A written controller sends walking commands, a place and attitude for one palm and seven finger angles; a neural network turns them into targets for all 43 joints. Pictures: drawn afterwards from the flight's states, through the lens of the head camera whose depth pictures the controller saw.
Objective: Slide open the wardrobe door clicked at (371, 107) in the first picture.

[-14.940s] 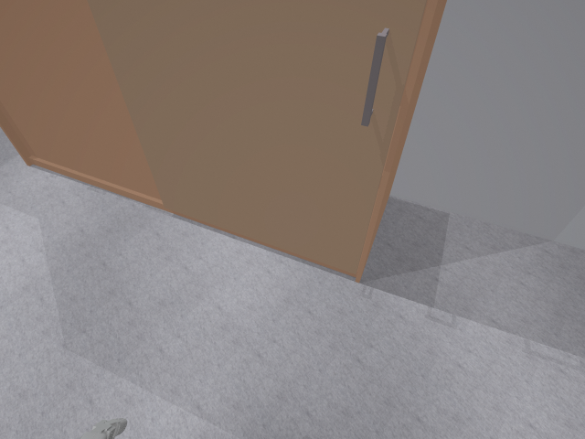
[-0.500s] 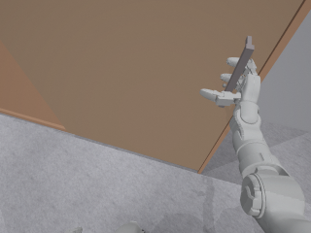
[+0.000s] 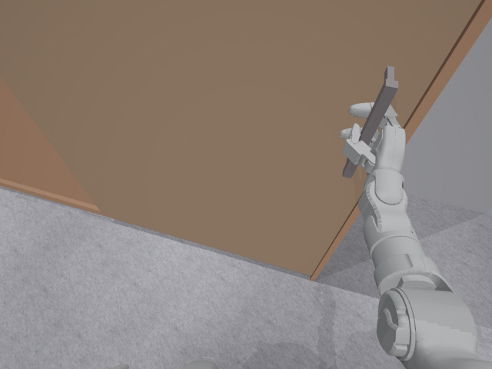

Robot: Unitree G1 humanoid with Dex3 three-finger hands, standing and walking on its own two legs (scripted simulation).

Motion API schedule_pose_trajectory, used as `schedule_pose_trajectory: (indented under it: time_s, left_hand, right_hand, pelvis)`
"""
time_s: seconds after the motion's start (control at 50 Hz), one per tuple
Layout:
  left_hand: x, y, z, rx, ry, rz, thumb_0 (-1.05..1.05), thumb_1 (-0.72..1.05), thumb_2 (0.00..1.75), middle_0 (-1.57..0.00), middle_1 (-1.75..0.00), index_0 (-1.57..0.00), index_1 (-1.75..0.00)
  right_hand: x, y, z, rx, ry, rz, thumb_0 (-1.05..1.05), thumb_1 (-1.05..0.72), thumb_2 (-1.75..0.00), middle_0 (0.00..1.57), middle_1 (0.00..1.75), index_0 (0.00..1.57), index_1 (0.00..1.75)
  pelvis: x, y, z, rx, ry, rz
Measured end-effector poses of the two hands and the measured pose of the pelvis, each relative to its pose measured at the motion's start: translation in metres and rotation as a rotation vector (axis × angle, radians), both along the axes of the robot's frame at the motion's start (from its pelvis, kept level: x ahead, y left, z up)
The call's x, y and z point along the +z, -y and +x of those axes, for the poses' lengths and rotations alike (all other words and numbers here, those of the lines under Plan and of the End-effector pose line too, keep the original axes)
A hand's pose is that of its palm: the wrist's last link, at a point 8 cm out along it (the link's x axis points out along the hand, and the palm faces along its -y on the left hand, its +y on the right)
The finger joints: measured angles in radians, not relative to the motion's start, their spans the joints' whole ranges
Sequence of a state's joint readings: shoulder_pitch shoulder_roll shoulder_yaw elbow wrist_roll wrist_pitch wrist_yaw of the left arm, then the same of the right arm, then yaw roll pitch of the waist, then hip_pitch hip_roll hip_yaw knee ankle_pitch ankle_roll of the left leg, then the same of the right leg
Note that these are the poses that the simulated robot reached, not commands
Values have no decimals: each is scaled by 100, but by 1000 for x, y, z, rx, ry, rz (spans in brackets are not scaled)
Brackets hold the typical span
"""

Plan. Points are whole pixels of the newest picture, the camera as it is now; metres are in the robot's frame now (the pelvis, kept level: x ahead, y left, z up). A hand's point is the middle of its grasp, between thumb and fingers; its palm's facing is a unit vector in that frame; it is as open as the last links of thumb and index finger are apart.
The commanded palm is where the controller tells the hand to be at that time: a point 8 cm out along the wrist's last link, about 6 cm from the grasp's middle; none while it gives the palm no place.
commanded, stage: grip the handle and tug to test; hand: right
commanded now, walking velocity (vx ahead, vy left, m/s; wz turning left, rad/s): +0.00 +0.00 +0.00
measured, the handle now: (366, 128) +0.51 -0.13 +0.11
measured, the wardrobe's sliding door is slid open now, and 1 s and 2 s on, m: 0.00 0.00 0.00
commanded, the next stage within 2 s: tug the door sideways, standing still in 0.64 s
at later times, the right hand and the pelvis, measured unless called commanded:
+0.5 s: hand (350, 145) +0.46 -0.09 +0.11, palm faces +0.13 +0.99 +0.00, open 5.2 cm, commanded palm +0.41 -0.15 +0.11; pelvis +0.01 +0.00 +0.00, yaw +1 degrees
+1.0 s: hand (350, 146) +0.46 -0.09 +0.11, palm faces +0.15 +0.99 +0.00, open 5.5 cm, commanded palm +0.43 -0.12 +0.11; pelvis +0.02 +0.00 +0.01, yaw -2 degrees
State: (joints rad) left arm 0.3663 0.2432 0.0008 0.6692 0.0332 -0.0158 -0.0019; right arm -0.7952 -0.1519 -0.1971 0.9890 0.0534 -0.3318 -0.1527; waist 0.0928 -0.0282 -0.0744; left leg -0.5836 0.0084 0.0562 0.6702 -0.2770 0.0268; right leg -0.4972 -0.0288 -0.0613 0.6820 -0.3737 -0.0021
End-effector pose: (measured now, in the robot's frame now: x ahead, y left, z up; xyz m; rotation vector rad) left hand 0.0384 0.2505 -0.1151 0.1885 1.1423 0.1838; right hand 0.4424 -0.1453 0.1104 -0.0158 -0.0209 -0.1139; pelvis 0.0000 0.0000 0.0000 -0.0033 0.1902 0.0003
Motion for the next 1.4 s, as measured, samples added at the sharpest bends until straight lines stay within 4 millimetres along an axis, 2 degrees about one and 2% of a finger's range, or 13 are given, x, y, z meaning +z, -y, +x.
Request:
schedule_pose_trajectory:
  time_s: [0.3, 0.52, 0.82, 0.96, 1.1, 1.4]
  left_hand:
    - [2, -2, 14, -1, 38, -4, 1, 90, 89, -21, -30, -20, -30]
    - [5, -2, 21, 10, 54, -14, 1, 90, 89, -21, -30, -20, -30]
    - [17, 4, 67, -5, 136, -15, 1, 90, 89, -20, -30, -20, -30]
    - [11, 11, 79, -79, 109, -7, 1, 90, 89, -20, -30, -20, -30]
    - [4, 22, 66, -104, 90, -26, 1, 90, 89, -20, -30, -20, -30]
    - [-11, 28, 6, -116, -15, -50, 1, 90, 89, -21, -30, -20, -30]
  right_hand:
    - [1, -1, -1, -16, -9, 5, 2, -81, -83, 43, 140, 41, 140]
    - [1, 0, -7, -12, -2, 20, 3, -80, -80, 40, 140, 39, 140]
    - [3, 1, -13, 2, -12, 28, 3, -79, -80, 33, 137, 34, 135]
    - [4, -1, -12, -30, -22, 24, 3, -77, -83, 36, 138, 37, 136]
    - [5, -2, -13, -50, -28, 16, 3, -77, -84, 35, 138, 36, 138]
    - [4, -6, -14, -76, -15, -13, 2, -80, -83, 34, 139, 29, 140]
  pelvis:
    - [2, -3, 3, 5, 6, -2]
    - [5, -4, 12, 17, 12, -2]
    - [10, -1, 29, 17, 28, 6]
    - [7, 2, 24, -25, 25, 10]
    - [4, 6, 15, -42, 19, 9]
    - [-3, 10, -4, -56, 11, 7]
